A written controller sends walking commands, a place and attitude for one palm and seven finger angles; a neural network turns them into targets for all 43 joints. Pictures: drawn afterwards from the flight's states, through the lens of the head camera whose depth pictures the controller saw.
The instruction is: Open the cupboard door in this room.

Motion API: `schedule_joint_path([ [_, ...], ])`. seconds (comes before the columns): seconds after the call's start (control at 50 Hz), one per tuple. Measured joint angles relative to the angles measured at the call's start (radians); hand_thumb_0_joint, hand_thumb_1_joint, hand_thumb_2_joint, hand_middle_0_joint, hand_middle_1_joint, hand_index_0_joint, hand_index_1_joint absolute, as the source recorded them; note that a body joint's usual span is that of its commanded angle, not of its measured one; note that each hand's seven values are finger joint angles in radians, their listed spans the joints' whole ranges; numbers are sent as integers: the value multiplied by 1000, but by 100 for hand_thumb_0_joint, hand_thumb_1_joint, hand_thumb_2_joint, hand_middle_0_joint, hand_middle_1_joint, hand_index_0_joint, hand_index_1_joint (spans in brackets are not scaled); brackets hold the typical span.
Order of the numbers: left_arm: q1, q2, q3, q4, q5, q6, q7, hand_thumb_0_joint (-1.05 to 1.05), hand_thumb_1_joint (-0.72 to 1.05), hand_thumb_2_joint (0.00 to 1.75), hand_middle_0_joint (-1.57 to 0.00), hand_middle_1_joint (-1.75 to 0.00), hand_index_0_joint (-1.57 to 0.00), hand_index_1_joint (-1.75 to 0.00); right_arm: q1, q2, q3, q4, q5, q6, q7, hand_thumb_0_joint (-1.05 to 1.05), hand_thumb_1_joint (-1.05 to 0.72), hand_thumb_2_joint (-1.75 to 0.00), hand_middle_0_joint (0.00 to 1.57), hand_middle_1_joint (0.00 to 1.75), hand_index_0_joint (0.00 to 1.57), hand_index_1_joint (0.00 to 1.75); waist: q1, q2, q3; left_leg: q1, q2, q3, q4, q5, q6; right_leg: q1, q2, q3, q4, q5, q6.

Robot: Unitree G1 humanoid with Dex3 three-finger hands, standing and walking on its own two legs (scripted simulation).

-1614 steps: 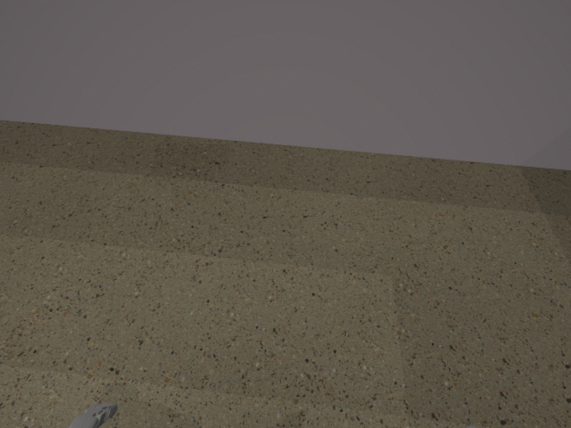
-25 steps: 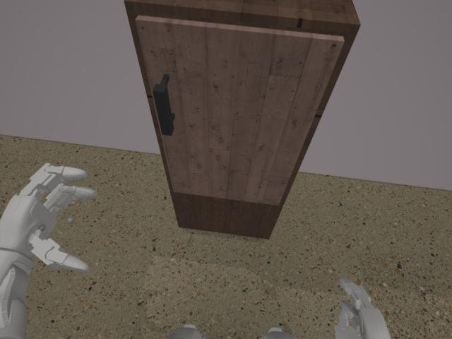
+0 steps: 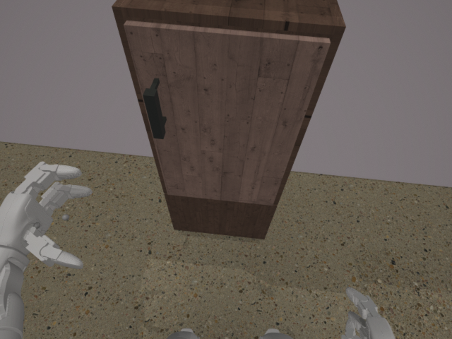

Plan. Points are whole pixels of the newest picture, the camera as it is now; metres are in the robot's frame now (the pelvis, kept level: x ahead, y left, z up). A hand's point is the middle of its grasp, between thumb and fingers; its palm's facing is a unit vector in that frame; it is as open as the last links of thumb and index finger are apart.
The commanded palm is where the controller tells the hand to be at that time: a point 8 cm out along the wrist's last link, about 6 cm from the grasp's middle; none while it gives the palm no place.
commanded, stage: raise the hand with hooked fingers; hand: left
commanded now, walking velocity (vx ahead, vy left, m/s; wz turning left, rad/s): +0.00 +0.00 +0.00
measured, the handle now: (157, 109) +0.57 +0.18 +0.05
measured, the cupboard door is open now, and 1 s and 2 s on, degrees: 0 0 0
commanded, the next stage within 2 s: move the hooked fingers beside the handle in 0.06 s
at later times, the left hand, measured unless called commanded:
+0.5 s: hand (86, 184) +0.35 +0.26 +0.07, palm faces -0.08 -1.00 -0.02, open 14.0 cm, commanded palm +0.32 +0.32 +0.07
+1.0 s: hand (95, 160) +0.41 +0.27 +0.06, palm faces -0.07 -1.00 +0.00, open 14.0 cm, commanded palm +0.39 +0.32 +0.06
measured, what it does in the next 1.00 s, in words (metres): stands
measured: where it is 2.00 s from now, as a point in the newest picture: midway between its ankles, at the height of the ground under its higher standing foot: outside the picture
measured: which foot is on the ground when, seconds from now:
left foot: down 0.00-1.00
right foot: down 0.00-1.00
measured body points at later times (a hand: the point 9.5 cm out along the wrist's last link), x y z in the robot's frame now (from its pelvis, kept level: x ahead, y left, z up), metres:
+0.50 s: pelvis -0.01 +0.00 -0.01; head +0.07 +0.01 +0.44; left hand +0.35 +0.31 +0.07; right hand +0.12 -0.27 -0.09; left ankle +0.00 +0.10 -0.69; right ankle +0.02 -0.13 -0.69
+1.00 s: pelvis +0.00 +0.01 -0.01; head +0.09 +0.03 +0.43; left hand +0.41 +0.32 +0.06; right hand +0.09 -0.26 -0.10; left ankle +0.00 +0.10 -0.69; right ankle +0.02 -0.13 -0.69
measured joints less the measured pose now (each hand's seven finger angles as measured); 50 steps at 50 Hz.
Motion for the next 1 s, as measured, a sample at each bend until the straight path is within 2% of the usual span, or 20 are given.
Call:
schedule_joint_path([
  [0.2, -21, 1, 2, 31, -4, -1, -7, -1, -50, 30, -31, -120, -30, -120, -18, 4, 10, -5, 0, -3, -6, 1, -91, -90, 20, 30, 20, 30, 6, 4, 1, 1, 0, -3, 2, 3, -3, 0, 0, -2, 6, 0, -3],
  [0.3, -109, 12, -8, 109, 14, -2, -9, -1, -50, 30, -31, -120, -30, -120, -23, -5, 14, 8, 1, -3, -20, 1, -91, -90, 20, 30, 20, 30, 10, 1, 10, -19, -3, -13, 17, 3, -5, -15, -3, -12, 18, -3, -5],
  [0.44, -274, 53, -12, 233, 54, -5, -13, -1, -50, 30, -30, -120, -30, -120, -24, -9, 16, 31, 0, 5, -29, 1, -91, -90, 20, 30, 20, 30, -13, -10, 25, -62, 1, -16, 38, 2, -8, -57, 0, -15, 36, -3, -9],
  [0.62, -325, 92, 36, 331, 60, 11, -12, -1, -50, 30, -31, -120, -30, -120, 32, -13, 6, 27, -3, 47, -5, 1, -91, -90, 20, 30, 20, 30, -46, -8, -3, -71, 9, 13, 20, -5, -4, -82, 9, 14, 27, -2, -3],
  [0.72, -339, 105, 57, 355, 74, -18, -4, -1, -50, 30, -30, -120, -30, -120, 52, -16, -4, 31, -6, 68, 2, 1, -91, -90, 20, 30, 20, 30, -47, -10, 4, -90, 11, 17, 26, -8, -1, -100, 12, 18, 29, -1, -1],
  [0.82, -375, 94, 52, 362, 62, -60, -29, -1, -50, 30, -30, -120, -30, -120, 55, -12, -7, 55, -6, 86, 2, 1, -91, -90, 20, 30, 20, 30, -44, -15, -3, -100, 11, 11, 33, -13, 2, -104, 12, 13, 27, -3, 2],
  [0.88, -421, 99, 39, 409, 74, -48, -33, -1, -50, 30, -30, -120, -30, -120, 50, -11, -5, 58, -5, 94, 0, 1, -91, -90, 20, 30, 20, 30, -49, -14, -8, -108, 9, 7, 38, -14, 4, -108, 9, 8, 27, -3, 3],
  [1.0, -503, 115, 16, 486, 118, -37, -2, -1, -50, 30, -30, -120, -30, -120, 34, -7, -1, 42, -10, 108, 5, 1, -91, -90, 20, 30, 20, 30, -62, -14, -6, -129, 6, 11, 46, -12, 9, -128, 6, 12, 32, 2, 9],
])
